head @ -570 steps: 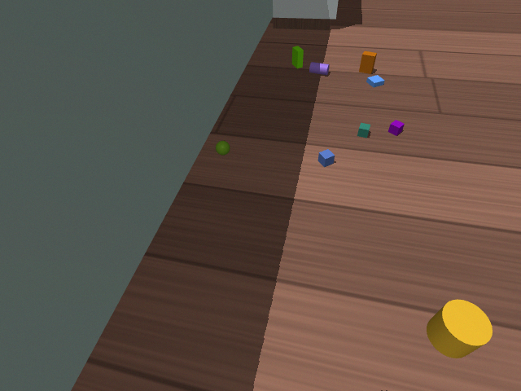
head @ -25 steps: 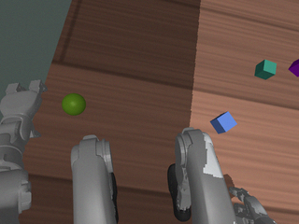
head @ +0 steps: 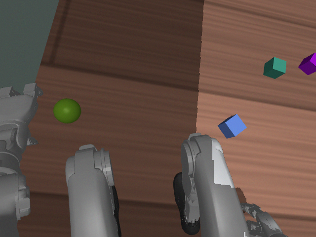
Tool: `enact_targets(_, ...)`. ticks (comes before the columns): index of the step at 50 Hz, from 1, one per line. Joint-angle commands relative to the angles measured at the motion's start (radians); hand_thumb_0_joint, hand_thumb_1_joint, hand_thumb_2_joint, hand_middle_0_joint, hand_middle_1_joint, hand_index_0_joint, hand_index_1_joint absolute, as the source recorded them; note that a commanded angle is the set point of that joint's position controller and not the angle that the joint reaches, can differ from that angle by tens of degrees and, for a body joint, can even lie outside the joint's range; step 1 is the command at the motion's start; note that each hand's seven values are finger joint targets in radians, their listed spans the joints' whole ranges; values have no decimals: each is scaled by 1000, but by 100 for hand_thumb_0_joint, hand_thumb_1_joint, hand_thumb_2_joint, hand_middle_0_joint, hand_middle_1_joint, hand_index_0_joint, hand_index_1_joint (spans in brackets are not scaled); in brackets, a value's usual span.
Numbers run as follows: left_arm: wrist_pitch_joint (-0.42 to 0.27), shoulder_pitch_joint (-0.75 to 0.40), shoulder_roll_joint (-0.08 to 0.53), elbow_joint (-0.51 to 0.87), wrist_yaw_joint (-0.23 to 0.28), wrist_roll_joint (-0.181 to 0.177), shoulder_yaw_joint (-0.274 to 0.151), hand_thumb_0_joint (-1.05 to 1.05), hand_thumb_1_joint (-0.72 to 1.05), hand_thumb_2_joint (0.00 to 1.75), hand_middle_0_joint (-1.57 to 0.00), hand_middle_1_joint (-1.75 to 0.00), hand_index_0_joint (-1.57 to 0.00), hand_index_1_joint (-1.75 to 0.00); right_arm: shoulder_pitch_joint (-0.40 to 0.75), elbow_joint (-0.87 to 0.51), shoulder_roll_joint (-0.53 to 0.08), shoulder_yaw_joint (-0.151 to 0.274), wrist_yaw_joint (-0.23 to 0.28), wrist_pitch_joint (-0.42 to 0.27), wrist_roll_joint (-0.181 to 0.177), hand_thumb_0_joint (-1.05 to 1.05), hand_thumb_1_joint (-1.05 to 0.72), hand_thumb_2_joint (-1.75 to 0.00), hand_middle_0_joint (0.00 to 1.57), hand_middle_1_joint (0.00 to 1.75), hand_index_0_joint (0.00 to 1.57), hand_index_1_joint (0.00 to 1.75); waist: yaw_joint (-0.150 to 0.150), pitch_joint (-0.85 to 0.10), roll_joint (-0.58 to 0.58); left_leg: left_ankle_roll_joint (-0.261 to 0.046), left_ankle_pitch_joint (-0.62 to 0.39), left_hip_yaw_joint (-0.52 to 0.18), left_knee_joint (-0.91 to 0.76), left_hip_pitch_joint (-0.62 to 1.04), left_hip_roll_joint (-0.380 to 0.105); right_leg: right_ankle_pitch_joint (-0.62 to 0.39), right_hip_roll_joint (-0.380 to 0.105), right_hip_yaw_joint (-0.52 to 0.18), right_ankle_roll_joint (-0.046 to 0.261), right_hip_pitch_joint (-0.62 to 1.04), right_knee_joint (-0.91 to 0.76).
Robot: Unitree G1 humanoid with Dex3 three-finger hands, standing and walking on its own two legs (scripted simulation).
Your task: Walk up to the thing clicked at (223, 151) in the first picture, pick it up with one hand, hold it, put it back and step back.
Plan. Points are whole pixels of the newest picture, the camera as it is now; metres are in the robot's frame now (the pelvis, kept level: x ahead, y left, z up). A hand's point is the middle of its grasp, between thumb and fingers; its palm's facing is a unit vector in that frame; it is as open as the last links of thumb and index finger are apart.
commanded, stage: rise first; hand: left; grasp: from above
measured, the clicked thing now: (67, 110) +0.46 +0.28 -0.29
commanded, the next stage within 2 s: approach in 0.02 s
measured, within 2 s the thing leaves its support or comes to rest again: neither
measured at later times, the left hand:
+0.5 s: hand (62, 101) +0.46 +0.26 -0.18, palm faces -0.37 -0.05 -0.93, open 14.1 cm
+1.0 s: hand (46, 119) +0.42 +0.31 -0.19, palm faces -0.50 -0.08 -0.86, open 14.1 cm
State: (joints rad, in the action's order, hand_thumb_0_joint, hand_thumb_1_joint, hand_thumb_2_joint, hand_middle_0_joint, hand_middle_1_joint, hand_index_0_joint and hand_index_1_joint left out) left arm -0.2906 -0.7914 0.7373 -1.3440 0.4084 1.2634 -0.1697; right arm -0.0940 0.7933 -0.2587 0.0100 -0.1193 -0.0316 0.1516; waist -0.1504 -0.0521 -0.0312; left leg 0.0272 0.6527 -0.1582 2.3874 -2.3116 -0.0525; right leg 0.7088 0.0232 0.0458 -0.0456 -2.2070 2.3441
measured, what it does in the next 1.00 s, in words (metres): stands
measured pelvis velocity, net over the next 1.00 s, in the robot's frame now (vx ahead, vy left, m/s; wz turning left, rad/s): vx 0.00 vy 0.00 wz -0.01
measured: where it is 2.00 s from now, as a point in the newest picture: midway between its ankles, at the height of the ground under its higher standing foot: (150, 218)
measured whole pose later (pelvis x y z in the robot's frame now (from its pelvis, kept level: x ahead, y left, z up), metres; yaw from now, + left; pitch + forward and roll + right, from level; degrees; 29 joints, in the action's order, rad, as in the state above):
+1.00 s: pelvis +0.00 +0.00 -0.01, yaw -1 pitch +31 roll -7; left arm -0.29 -0.84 0.76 -1.38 0.38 1.21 -0.10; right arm -0.14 0.77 -0.28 -0.06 -0.15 -0.06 0.16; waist -0.19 0.02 -0.04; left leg 0.05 0.65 -0.19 2.43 -2.33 -0.05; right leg 0.69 0.03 0.07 -0.04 -2.23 2.38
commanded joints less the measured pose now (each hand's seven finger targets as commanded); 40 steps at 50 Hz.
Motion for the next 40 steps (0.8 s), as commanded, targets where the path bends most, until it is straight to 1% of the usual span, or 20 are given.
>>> enact_targets(1, 3, -246, 284, 112, 46, -14, -43, 0, -56, 101, -6, -103, -6, -102, -169, -20, -232, 64, 7, -9, 4, 0, -90, -90, 20, 30, 20, 30, 17, -641, 250, -50, -123, 117, -224, 538, 28, -186, 18, 101, 74, 242, -251)
enact_targets(4, 2, -248, 287, 106, 48, -11, -38, 0, -57, 101, -6, -103, -6, -103, -171, -21, -234, 60, 5, -10, 6, 0, -91, -90, 20, 30, 20, 30, 11, -642, 246, -52, -122, 121, -215, 528, 30, -191, 21, 100, 73, 255, -256)
enact_targets(5, 1, -254, 295, 112, 52, -15, -50, 0, -54, 99, -6, -105, -7, -104, -171, -23, -239, 63, 4, -10, 10, 0, -90, -90, 20, 30, 20, 30, 12, -654, 245, -53, -122, 122, -213, 526, 29, -193, 20, 99, 70, 262, -259)
enact_targets(6, 3, -245, 295, 98, 52, -15, -46, 0, -61, 107, -7, -98, -3, -102, -171, -19, -238, 60, 3, -12, 12, 0, -91, -91, 20, 30, 20, 30, 11, -647, 236, -52, -124, 120, -209, 526, 27, -195, 21, 99, 71, 258, -256)
enact_targets(7, 4, -253, 277, 90, 51, -15, -34, 0, -56, 100, -6, -104, -6, -104, -174, -16, -236, 58, 2, -13, 11, 0, -90, -90, 20, 30, 20, 30, 4, -639, 235, -53, -118, 122, -206, 509, 30, -193, 21, 98, 71, 260, -257)
enact_targets(11, -3, -326, 224, 89, 58, -10, 25, 0, -55, 98, -6, -105, -7, -104, -182, -6, -238, 53, 4, -19, 16, 0, -90, -90, 20, 30, 20, 30, -33, -645, 237, -51, -117, 111, -188, 520, 25, -198, 27, 105, 70, 239, -254)
enact_targets(12, -3, -363, 227, 101, 65, -14, 24, 0, -54, 98, -6, -105, -7, -104, -189, -4, -246, 56, 3, -23, 17, 0, -90, -90, 20, 30, 20, 30, -50, -638, 247, -51, -111, 106, -188, 521, 25, -192, 23, 107, 70, 222, -249)
enact_targets(13, -3, -373, 199, 98, 70, -10, 48, 0, -55, 99, -6, -105, -7, -104, -190, -4, -243, 57, 4, -27, 18, 0, -90, -90, 20, 30, 20, 30, -53, -641, 267, -47, -102, 105, -196, 533, 23, -183, 26, 110, 72, 215, -253)
enact_targets(15, 5, -422, 154, 69, 82, -5, 93, 0, -55, 99, -6, -105, -7, -104, -194, 5, -244, 48, 4, -33, 18, 0, -90, -90, 20, 30, 20, 30, -81, -625, 262, -46, -98, 103, -186, 528, 22, -184, 29, 115, 71, 196, -253)
enact_targets(16, 10, -462, 152, 71, 93, 1, 98, 0, -53, 97, -6, -107, -8, -105, -205, 7, -249, 43, 4, -38, 23, 0, -90, -90, 20, 30, 20, 30, -98, -628, 272, -46, -105, 101, -183, 531, 20, -193, 29, 120, 69, 198, -250)
enact_targets(18, 32, -487, 134, 28, 116, 5, 110, 0, -55, 99, -6, -106, -7, -105, -211, 8, -249, 35, 2, -46, 24, 0, -91, -90, 20, 30, 20, 30, -105, -624, 286, -43, -102, 97, -190, 539, 21, -190, 28, 128, 73, 180, -239)
enact_targets(20, 63, -509, 153, 33, 142, 13, 98, 0, -55, 99, -6, -106, -7, -105, -218, 0, -257, 27, 2, -51, 28, 0, -91, -90, 20, 30, 20, 30, -106, -651, 323, -42, -123, 102, -194, 561, 18, -215, 27, 130, 71, 198, -238)
enact_targets(21, 83, -522, 179, 43, 155, 18, 71, 0, -55, 100, -6, -106, -7, -105, -219, -5, -261, 25, 2, -49, 29, 0, -90, -90, 20, 30, 20, 30, -93, -690, 343, -40, -137, 103, -201, 579, 18, -227, 27, 131, 73, 206, -227)
enact_targets(24, 152, -524, 201, -3, 168, 20, 43, 0, -57, 101, -6, -105, -6, -105, -211, -26, -259, 15, -3, -47, 28, 0, -91, -90, 20, 30, 20, 30, -91, -694, 368, -42, -139, 118, -205, 566, 19, -246, 26, 120, 77, 224, -228)
enact_targets(27, 207, -520, 226, -30, 152, 5, 25, 0, -58, 101, -6, -104, -6, -105, -210, -37, -251, -2, -10, -40, 20, 0, -91, -90, 20, 30, 20, 30, -78, -711, 357, -52, -143, 129, -203, 521, 22, -260, 30, 107, 77, 268, -244)
enact_targets(29, 239, -478, 230, -56, 127, -13, 23, 0, -56, 99, -6, -105, -7, -105, -216, -45, -249, -8, -16, -38, 13, 0, -91, -90, 20, 30, 20, 30, -79, -702, 300, -64, -162, 135, -187, 474, 22, -287, 33, 98, 67, 329, -256)
enact_targets(31, 258, -428, 224, -89, 91, -46, 31, 0, -56, 99, -6, -105, -7, -104, -214, -54, -244, -14, -19, -36, 4, 0, -91, -90, 20, 30, 20, 30, -80, -676, 234, -76, -144, 136, -184, 408, 25, -272, 37, 89, 59, 369, -272)
enact_targets(33, 261, -373, 230, -95, 50, -74, 35, 0, -57, 99, -6, -106, -7, -105, -211, -57, -238, -15, -21, -34, -9, 0, -91, -90, 20, 30, 20, 30, -67, -629, 182, -83, -121, 137, -186, 358, 26, -244, 39, 81, 55, 394, -283)
enact_targets(37, 219, -275, 254, -67, -32, -111, 24, 0, -56, 98, -6, -106, -7, -105, -209, -72, -239, -12, -24, -27, -23, 0, -91, -90, 20, 30, 20, 30, -46, -626, 133, -81, -123, 124, -188, 344, 28, -232, 42, 87, 55, 442, -273)
enact_targets(40, 142, -286, 260, 9, -60, -122, 18, 0, -54, 96, -6, -108, -8, -106, -220, -68, -244, -12, -25, -23, -19, 0, -91, -90, 20, 30, 20, 30, -56, -609, 124, -79, -126, 118, -172, 329, 30, -239, 40, 89, 52, 441, -269)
